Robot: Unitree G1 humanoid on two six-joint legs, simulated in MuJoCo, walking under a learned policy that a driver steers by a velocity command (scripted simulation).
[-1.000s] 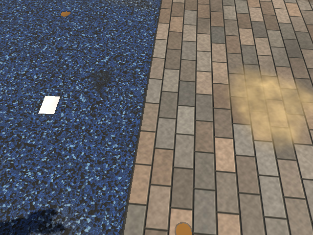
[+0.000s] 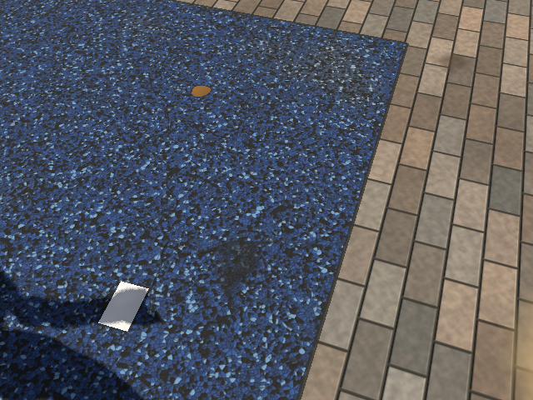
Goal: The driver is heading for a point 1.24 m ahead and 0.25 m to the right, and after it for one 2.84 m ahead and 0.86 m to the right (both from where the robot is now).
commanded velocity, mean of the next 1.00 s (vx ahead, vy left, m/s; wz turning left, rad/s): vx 0.50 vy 0.00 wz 0.01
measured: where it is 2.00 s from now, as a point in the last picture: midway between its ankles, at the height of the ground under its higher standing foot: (317, 182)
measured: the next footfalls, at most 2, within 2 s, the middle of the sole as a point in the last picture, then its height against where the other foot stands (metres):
left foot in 0.14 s outside the picture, level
right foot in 0.66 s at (344, 374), level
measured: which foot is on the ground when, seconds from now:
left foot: up 0.00-0.12, down 0.14-0.68, up 0.70-1.00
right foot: down 0.00-0.16, up 0.18-0.64, down 0.66-1.00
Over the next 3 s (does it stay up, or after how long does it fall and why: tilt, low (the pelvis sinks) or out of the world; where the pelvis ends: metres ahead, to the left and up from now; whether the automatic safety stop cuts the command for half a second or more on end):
stays up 1.57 -0.36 0.00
